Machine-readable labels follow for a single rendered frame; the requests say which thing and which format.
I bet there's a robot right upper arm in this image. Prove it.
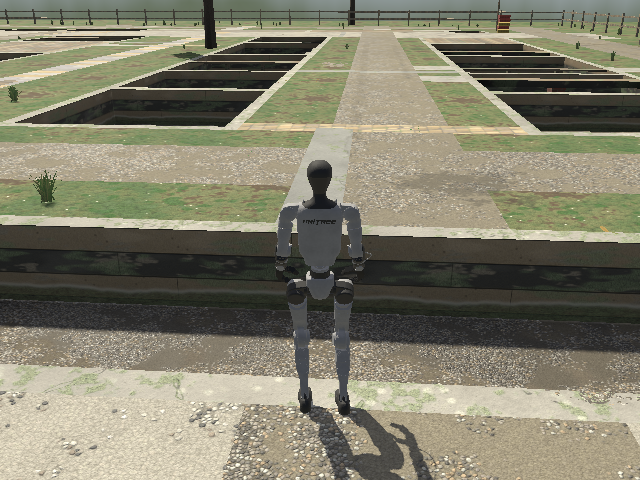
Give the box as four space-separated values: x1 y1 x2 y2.
341 203 363 258

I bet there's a right robot forearm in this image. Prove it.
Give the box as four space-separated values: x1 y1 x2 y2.
351 243 365 271

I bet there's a robot left shin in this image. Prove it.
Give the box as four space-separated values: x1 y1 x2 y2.
293 330 309 399

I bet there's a right robot hand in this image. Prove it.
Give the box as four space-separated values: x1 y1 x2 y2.
341 266 365 283

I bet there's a robot right thigh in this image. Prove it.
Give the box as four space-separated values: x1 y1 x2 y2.
332 279 354 349

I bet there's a robot left upper arm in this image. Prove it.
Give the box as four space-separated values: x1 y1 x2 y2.
276 203 299 257

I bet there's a left robot forearm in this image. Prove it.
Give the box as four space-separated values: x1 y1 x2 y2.
274 242 288 271

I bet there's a left robot hand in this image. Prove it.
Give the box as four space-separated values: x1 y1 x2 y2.
275 266 299 283

